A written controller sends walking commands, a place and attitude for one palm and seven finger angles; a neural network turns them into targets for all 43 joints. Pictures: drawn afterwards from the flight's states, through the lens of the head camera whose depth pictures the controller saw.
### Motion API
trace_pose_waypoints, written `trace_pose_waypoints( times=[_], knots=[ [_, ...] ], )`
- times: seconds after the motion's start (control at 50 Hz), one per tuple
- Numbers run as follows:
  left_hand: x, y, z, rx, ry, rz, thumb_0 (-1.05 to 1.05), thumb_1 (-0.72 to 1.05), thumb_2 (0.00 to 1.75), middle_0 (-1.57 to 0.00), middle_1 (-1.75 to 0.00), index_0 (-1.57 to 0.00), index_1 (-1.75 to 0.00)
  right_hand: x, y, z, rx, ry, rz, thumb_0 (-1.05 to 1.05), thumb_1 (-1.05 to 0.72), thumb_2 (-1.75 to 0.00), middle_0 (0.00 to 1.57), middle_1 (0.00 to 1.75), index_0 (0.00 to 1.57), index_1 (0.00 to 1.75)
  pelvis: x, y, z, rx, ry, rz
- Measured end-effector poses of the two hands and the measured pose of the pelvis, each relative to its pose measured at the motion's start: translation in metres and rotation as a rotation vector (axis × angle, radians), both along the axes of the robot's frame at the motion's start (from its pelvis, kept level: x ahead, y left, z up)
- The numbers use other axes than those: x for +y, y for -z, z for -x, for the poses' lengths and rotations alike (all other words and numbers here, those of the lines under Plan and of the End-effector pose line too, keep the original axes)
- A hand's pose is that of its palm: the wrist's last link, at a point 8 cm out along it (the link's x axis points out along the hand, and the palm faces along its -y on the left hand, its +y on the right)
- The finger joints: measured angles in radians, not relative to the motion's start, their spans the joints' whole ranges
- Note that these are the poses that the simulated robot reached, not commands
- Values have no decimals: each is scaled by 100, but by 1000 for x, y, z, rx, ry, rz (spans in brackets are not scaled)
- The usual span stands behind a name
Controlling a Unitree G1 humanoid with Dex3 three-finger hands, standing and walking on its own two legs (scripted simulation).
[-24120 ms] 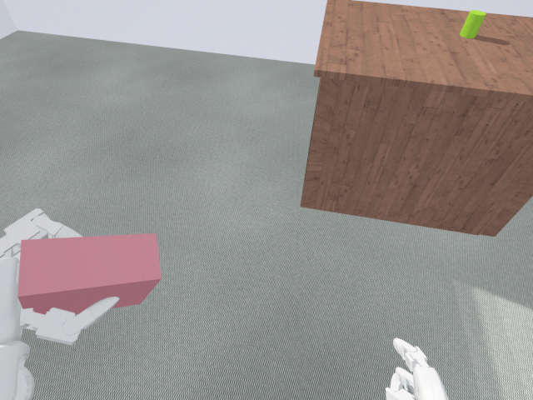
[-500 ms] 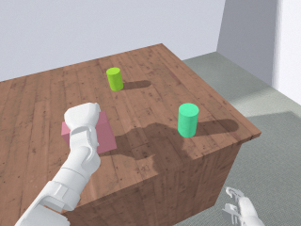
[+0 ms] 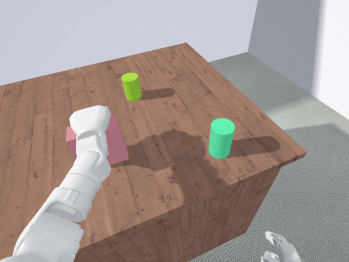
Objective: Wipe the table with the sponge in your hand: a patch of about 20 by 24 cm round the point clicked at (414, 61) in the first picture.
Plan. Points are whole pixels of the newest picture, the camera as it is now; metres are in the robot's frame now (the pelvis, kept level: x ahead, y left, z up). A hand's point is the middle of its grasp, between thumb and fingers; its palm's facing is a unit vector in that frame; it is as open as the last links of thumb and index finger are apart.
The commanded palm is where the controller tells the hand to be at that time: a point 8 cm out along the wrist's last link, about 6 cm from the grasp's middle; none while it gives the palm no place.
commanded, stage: wipe back along the third lane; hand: left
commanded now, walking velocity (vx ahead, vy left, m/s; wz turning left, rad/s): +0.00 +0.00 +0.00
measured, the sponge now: (102, 149) +0.38 +0.23 +0.05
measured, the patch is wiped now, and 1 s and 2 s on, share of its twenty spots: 1.00 1.00 1.00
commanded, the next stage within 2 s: slide back across to the middle lane in 1.66 s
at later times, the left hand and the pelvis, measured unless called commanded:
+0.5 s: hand (98, 142) +0.37 +0.22 +0.09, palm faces +0.06 -0.06 -1.00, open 9.3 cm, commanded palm +0.32 +0.21 +0.13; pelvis +0.01 +0.02 +0.00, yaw +0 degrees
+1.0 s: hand (104, 156) +0.32 +0.19 +0.10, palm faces +0.13 -0.13 -0.98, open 9.3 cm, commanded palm +0.27 +0.18 +0.13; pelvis +0.01 +0.01 +0.00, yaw +0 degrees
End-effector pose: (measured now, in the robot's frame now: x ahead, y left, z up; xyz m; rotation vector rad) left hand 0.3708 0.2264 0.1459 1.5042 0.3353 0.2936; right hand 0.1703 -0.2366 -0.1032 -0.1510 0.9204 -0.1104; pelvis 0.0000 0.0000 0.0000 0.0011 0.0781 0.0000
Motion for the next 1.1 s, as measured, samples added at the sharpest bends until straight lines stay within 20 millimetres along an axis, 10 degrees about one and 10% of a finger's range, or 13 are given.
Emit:
trace_pose_waypoints(
  times=[0.24, 0.52, 1.1],
  knots=[
    [1, 2, 6, -55, 22, -11, -1, -47, 113, -79, -146, -81, -141, 8, 0, -7, 2, -1, -23, 1, -91, -90, 20, 30, 20, 30, 9, 0, -8, 8, 5, 6],
    [-8, 1, 29, -81, 0, 14, 1, -46, 112, -77, -146, -80, -141, 45, -25, -67, -121, -105, -75, 1, -91, -90, 20, 30, 20, 30, 18, 0, -14, -25, -7, 7],
    [-39, -2, 86, -157, 70, 91, 2, -45, 112, -76, -147, -79, -142, 44, -27, -62, -138, -144, -127, 1, -91, -90, 20, 30, 17, 28, 9, 3, -4, -80, 8, 0]
  ],
)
